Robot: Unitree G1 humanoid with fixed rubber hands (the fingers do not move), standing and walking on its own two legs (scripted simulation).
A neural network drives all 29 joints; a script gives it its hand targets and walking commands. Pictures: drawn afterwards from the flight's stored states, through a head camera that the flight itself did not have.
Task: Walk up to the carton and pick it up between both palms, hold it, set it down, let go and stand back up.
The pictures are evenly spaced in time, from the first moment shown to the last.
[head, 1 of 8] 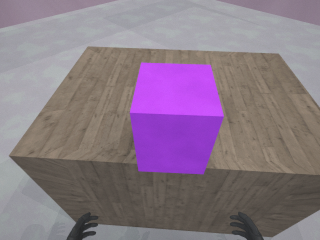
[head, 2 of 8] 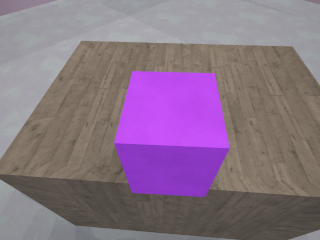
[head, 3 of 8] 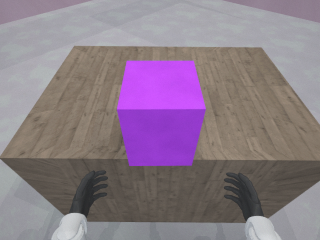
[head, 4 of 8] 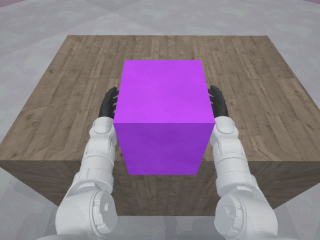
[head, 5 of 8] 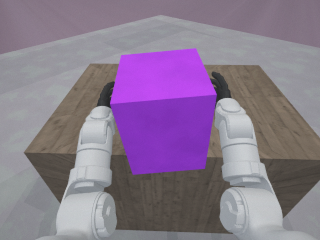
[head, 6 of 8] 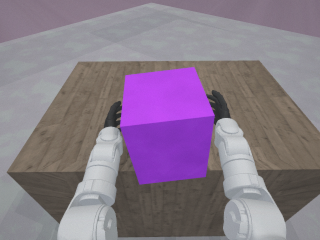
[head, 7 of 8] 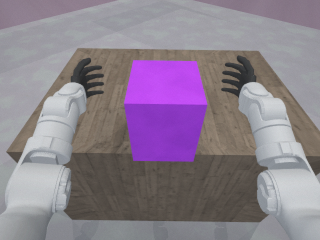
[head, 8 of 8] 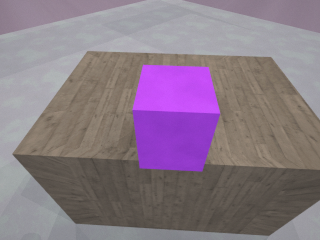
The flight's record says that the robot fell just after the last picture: no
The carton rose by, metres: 0.13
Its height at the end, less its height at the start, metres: +0.00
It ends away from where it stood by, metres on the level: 0.01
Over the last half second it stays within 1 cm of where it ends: yes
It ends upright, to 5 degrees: yes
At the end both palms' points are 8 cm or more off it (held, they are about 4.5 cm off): yes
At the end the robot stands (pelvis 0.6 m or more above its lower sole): yes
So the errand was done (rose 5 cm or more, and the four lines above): yes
